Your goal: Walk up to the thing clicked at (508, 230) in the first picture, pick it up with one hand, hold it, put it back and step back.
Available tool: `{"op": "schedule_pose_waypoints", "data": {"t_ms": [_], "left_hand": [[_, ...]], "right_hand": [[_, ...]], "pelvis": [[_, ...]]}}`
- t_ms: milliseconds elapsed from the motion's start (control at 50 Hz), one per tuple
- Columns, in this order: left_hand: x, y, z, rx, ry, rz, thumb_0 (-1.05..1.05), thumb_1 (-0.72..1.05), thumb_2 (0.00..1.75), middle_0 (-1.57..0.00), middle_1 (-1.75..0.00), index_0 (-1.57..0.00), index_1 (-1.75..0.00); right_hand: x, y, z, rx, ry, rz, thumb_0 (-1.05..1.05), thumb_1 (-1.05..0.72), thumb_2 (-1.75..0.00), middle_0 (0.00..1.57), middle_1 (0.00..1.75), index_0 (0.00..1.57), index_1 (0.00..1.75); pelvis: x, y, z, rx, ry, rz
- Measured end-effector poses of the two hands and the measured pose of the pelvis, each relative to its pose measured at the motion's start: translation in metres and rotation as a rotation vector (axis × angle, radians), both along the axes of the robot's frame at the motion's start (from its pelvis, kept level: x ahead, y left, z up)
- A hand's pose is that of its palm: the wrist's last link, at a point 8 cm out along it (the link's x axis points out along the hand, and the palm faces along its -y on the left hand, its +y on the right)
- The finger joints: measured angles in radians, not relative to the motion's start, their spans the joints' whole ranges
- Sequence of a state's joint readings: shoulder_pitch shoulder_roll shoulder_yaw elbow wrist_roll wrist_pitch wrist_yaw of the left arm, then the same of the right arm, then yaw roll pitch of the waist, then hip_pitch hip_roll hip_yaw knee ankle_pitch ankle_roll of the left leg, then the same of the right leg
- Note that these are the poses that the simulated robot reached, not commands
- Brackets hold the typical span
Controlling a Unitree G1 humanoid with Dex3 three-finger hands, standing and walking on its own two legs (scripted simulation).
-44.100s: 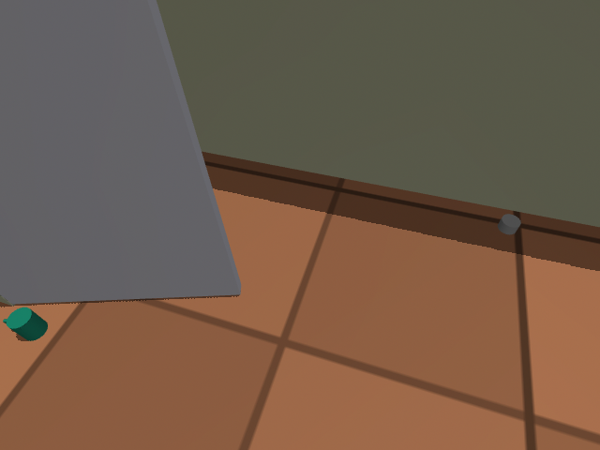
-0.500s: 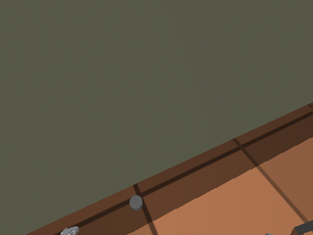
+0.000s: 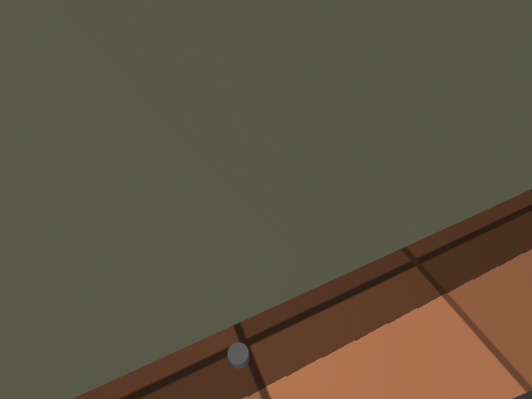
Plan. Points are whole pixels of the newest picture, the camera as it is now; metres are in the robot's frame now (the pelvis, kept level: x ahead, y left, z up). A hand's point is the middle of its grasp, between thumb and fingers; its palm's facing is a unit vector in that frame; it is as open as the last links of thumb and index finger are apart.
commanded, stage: stand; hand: left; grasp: from above
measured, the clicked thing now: (238, 355) +0.40 +0.18 -0.75
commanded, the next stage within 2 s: step back in 1.68 s
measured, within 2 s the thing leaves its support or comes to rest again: neither
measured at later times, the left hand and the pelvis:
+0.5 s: hand out of the picture +0.07 +0.24 -0.16, palm faces +0.02 -0.94 -0.33, open 7.4 cm; pelvis +0.01 +0.00 +0.00, yaw +0 degrees
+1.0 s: hand out of the picture +0.08 +0.24 -0.16, palm faces +0.01 -0.94 -0.33, open 7.4 cm; pelvis +0.02 -0.01 +0.00, yaw +0 degrees
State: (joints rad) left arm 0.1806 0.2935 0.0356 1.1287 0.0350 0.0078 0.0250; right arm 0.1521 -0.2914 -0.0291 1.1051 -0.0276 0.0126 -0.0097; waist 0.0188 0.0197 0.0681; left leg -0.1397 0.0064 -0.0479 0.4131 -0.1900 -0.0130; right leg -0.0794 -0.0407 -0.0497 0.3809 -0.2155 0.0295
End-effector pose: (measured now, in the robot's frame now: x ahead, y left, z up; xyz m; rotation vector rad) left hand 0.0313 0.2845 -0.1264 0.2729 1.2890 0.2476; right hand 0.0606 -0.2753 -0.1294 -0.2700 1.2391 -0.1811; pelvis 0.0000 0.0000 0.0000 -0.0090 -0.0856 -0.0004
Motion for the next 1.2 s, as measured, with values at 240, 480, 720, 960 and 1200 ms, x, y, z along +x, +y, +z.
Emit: {"op": "schedule_pose_waypoints", "data": {"t_ms": [240, 480, 720, 960, 1200], "left_hand": [[0.015, -0.001, 0.002, -0.004, -0.012, -0.003, 0.01, 0.9, 0.9, -0.2, -0.3, -0.2, -0.3], [0.029, -0.002, 0.004, -0.008, -0.02, -0.014, 0.01, 0.9, 0.9, -0.2, -0.3, -0.2, -0.3], [0.036, 0.0, 0.007, 0.0, -0.024, -0.02, 0.01, 0.9, 0.9, -0.2, -0.3, -0.2, -0.3], [0.04, -0.001, 0.007, 0.0, -0.018, -0.021, 0.01, 0.9, 0.9, -0.2, -0.3, -0.2, -0.3], [0.05, -0.003, 0.008, 0.0, -0.031, -0.028, 0.01, 0.9, 0.9, -0.2, -0.3, -0.2, -0.3]], "right_hand": [[-0.007, -0.011, 0.004, -0.023, 0.035, -0.003, 0.0, -0.9, -0.9, 0.2, 0.3, 0.21, 0.3], [0.002, -0.012, 0.005, -0.022, 0.027, 0.007, 0.0, -0.9, -0.9, 0.21, 0.3, 0.21, 0.3], [0.016, -0.015, 0.006, -0.022, 0.01, 0.019, 0.0, -0.9, -0.9, 0.21, 0.3, 0.21, 0.3], [0.023, -0.021, 0.007, -0.028, 0.02, 0.024, 0.0, -0.9, -0.9, 0.21, 0.3, 0.21, 0.3], [0.03, -0.024, 0.008, -0.03, 0.015, 0.027, 0.0, -0.9, -0.9, 0.21, 0.3, 0.21, 0.3]], "pelvis": [[0.003, -0.004, 0.002, 0.0, 0.006, 0.0], [0.008, -0.004, 0.003, 0.003, 0.015, -0.002], [0.011, -0.006, 0.003, 0.003, 0.024, 0.0], [0.017, -0.009, 0.004, 0.004, 0.034, 0.002], [0.022, -0.01, 0.004, 0.006, 0.038, 0.003]]}}
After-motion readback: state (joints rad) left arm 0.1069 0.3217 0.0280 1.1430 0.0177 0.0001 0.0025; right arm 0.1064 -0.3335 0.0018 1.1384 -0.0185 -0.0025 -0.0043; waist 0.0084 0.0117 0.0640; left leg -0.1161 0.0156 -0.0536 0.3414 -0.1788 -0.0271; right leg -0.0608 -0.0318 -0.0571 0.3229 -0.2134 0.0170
